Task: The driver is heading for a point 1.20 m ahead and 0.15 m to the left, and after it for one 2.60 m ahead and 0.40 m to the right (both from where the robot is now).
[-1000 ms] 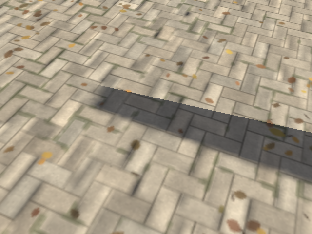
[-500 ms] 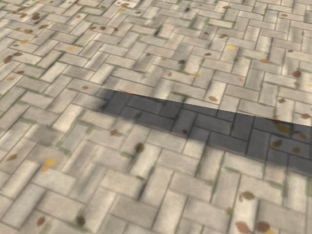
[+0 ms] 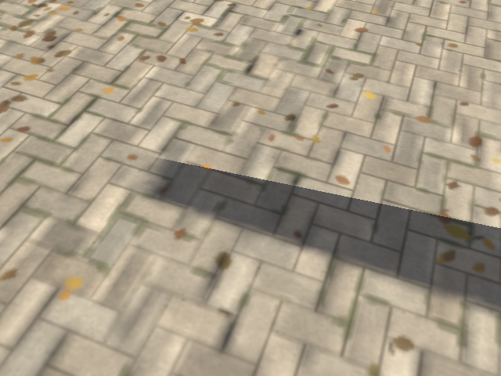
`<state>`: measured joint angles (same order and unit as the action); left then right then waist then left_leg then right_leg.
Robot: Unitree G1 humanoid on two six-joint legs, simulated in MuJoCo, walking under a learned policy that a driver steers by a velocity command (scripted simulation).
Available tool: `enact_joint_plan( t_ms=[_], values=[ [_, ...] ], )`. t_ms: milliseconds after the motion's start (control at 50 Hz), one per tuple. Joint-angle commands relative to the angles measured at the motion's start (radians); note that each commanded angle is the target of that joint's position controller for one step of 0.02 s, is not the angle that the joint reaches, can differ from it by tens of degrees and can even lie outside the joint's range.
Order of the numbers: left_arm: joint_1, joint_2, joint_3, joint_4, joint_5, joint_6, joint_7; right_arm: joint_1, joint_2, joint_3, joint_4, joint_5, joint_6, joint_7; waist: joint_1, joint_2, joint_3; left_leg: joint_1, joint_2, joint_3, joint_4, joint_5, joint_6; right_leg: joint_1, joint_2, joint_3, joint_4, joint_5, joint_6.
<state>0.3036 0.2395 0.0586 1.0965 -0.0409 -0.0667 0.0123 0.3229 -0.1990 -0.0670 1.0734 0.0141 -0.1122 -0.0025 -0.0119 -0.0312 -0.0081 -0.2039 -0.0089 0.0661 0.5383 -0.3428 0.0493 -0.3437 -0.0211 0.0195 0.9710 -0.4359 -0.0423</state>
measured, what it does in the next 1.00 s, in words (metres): walks ahead: right foot, then left foot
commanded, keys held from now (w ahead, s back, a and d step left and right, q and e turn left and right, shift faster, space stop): w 1.00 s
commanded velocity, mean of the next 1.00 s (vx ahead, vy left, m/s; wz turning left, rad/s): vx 0.47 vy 0.00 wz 0.00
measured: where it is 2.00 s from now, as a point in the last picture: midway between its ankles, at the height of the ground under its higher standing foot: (240, 208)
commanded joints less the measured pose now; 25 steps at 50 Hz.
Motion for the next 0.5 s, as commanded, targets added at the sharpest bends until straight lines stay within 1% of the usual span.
enact_joint_plan(
  t_ms=[20, 40, 60, 80, 100, 140, 180, 220, 240, 280, 300, 320, 340, 360, 380, 400, 420, 440, 460, 480, 500],
  values=[
    [-0.138, 0.066, 0.009, -0.112, -0.004, -0.052, -0.012, 0.122, -0.115, -0.003, -0.006, -0.006, -0.016, 0.014, -0.028, 0.102, 0.107, 0.314, 0.328, -0.481, -0.362, 0.017, 0.170, -0.565, -0.077, 0.041, 0.238, 0.125, -0.045],
    [-0.151, 0.082, 0.018, -0.113, 0.006, -0.051, -0.013, 0.096, -0.103, 0.005, -0.017, -0.008, -0.013, 0.017, -0.015, 0.093, 0.117, 0.284, 0.301, -0.396, -0.372, 0.153, 0.143, -0.534, -0.099, 0.035, 0.177, 0.183, -0.043],
    [-0.153, 0.080, 0.022, -0.111, 0.010, -0.047, -0.017, 0.105, -0.077, 0.015, -0.016, -0.012, -0.004, 0.016, -0.012, 0.106, 0.108, 0.260, 0.265, -0.315, -0.377, 0.263, 0.123, -0.485, -0.105, 0.017, 0.133, 0.215, -0.035],
    [-0.156, 0.061, 0.020, -0.111, 0.012, -0.041, -0.022, 0.132, -0.075, 0.018, -0.011, -0.017, 0.002, 0.012, -0.014, 0.122, 0.099, 0.249, 0.245, -0.264, -0.378, 0.348, 0.119, -0.457, -0.100, -0.005, 0.099, 0.244, -0.022],
    [-0.177, 0.046, 0.018, -0.118, 0.016, -0.034, -0.025, 0.156, -0.084, 0.018, -0.007, -0.019, 0.006, 0.005, -0.017, 0.120, 0.098, 0.244, 0.232, -0.229, -0.382, 0.405, 0.122, -0.453, -0.094, -0.022, 0.061, 0.270, -0.009],
    [-0.273, 0.023, 0.009, -0.158, 0.019, -0.026, -0.026, 0.166, -0.109, 0.017, -0.014, -0.021, 0.011, -0.008, -0.029, 0.103, 0.123, 0.204, 0.217, -0.183, -0.403, 0.443, 0.124, -0.441, -0.080, -0.040, -0.080, 0.337, 0.011],
    [-0.374, 0.006, -0.003, -0.197, 0.017, -0.025, -0.031, 0.170, -0.129, 0.014, -0.023, -0.021, 0.013, -0.018, -0.048, 0.108, 0.145, 0.147, 0.199, -0.143, -0.433, 0.424, 0.117, -0.372, -0.050, -0.067, -0.241, 0.422, 0.017],
    [-0.434, 0.013, -0.009, -0.221, 0.013, -0.024, -0.040, 0.201, -0.142, 0.009, -0.016, -0.015, 0.011, -0.021, -0.060, 0.123, 0.161, 0.140, 0.207, -0.125, -0.458, 0.402, 0.122, -0.319, -0.029, -0.086, -0.329, 0.469, 0.013],
    [-0.456, 0.018, -0.010, -0.233, 0.010, -0.024, -0.044, 0.213, -0.142, 0.006, -0.010, -0.011, 0.011, -0.021, -0.061, 0.123, 0.171, 0.158, 0.219, -0.121, -0.460, 0.406, 0.124, -0.313, -0.027, -0.084, -0.358, 0.477, 0.004],
    [-0.488, 0.032, -0.010, -0.257, 0.007, -0.029, -0.054, 0.218, -0.141, 0.001, -0.002, -0.002, 0.013, -0.021, -0.050, 0.122, 0.180, 0.227, 0.248, -0.110, -0.438, 0.458, 0.117, -0.317, -0.028, -0.070, -0.410, 0.468, -0.022],
    [-0.489, 0.044, -0.007, -0.265, 0.007, -0.033, -0.059, 0.211, -0.146, -0.003, -0.002, -0.001, 0.016, -0.022, -0.037, 0.123, 0.168, 0.267, 0.260, -0.101, -0.409, 0.525, 0.110, -0.302, -0.022, -0.069, -0.431, 0.450, -0.038],
    [-0.464, 0.064, 0.001, -0.266, 0.008, -0.037, -0.062, 0.195, -0.158, -0.008, -0.007, -0.003, 0.020, -0.022, -0.012, 0.132, 0.137, 0.301, 0.267, -0.091, -0.359, 0.666, 0.099, -0.251, -0.005, -0.077, -0.443, 0.424, -0.054],
    [-0.412, 0.090, 0.014, -0.258, 0.009, -0.039, -0.061, 0.182, -0.173, -0.014, -0.012, -0.005, 0.025, -0.023, 0.022, 0.156, 0.083, 0.330, 0.272, -0.085, -0.285, 0.857, 0.089, -0.165, 0.025, -0.094, -0.435, 0.392, -0.070],
    [-0.296, 0.125, 0.034, -0.230, 0.008, -0.038, -0.057, 0.165, -0.181, -0.018, -0.017, -0.008, 0.033, -0.023, 0.085, 0.178, 0.004, 0.331, 0.259, -0.065, -0.146, 1.031, 0.074, -0.017, 0.060, -0.116, -0.430, 0.370, -0.092],
    [-0.120, 0.167, 0.058, -0.177, 0.006, -0.033, -0.049, 0.144, -0.175, -0.013, -0.027, -0.011, 0.039, -0.021, 0.167, 0.176, -0.095, 0.240, 0.218, -0.041, 0.061, 1.054, 0.045, 0.225, 0.063, -0.111, -0.436, 0.388, -0.121],
    [0.064, 0.238, 0.078, -0.140, 0.020, -0.026, -0.038, 0.142, -0.140, 0.002, -0.053, -0.027, 0.038, -0.016, 0.216, 0.063, -0.236, -0.024, 0.156, -0.021, 0.390, 0.701, 0.017, 0.556, -0.141, 0.134, -0.409, 0.327, -0.184],
    [0.125, 0.267, 0.075, -0.119, 0.039, -0.024, -0.044, 0.281, 0.025, 0.044, -0.054, -0.008, 0.015, -0.001, 0.113, -0.218, -0.401, -0.364, -0.052, -0.100, 0.748, -0.169, -0.035, 0.813, -0.382, 0.677, -0.583, 0.065, -0.352],
    [0.084, 0.182, 0.051, -0.117, 0.030, -0.028, -0.046, 0.186, -0.073, 0.023, -0.057, 0.022, -0.015, 0.005, 0.148, -0.140, -0.331, -0.467, -0.019, -0.228, 0.877, -0.210, -0.006, 0.748, -0.343, 0.741, -0.690, -0.008, -0.307],
    [-0.024, 0.140, 0.038, -0.133, 0.022, -0.035, -0.046, 0.083, -0.125, 0.007, -0.099, 0.044, -0.029, 0.004, 0.120, -0.111, -0.164, -0.541, 0.033, -0.187, 0.889, -0.131, 0.010, 0.597, -0.316, 0.567, -0.708, 0.064, -0.261],
    [-0.119, 0.109, 0.025, -0.157, 0.026, -0.045, -0.049, 0.027, -0.139, 0.003, -0.113, 0.037, -0.034, -0.006, 0.080, 0.002, -0.091, -0.490, 0.092, -0.167, 0.837, -0.028, 0.016, 0.419, -0.285, 0.433, -0.734, 0.195, -0.232],
    [-0.167, 0.080, 0.017, -0.160, 0.040, -0.053, -0.055, 0.006, -0.140, -0.010, -0.117, 0.020, -0.028, -0.016, 0.043, 0.033, -0.046, -0.431, 0.127, -0.153, 0.779, 0.028, 0.016, 0.279, -0.250, 0.338, -0.756, 0.290, -0.212]
  ],
)
Velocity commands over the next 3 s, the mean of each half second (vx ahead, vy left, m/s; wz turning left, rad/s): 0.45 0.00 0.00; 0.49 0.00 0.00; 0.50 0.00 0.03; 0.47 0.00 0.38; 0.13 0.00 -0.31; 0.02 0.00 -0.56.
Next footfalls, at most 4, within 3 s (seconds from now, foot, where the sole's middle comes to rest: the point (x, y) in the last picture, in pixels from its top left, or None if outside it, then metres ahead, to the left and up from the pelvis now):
0.38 right None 0.39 -0.13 -0.77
0.94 left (206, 316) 0.69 0.12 -0.77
1.50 right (284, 229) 1.01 -0.12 -0.77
2.02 left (197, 174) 1.25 0.18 -0.77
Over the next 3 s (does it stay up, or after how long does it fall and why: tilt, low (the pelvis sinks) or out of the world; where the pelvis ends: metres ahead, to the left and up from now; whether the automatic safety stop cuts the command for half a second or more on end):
stays up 1.24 0.04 0.00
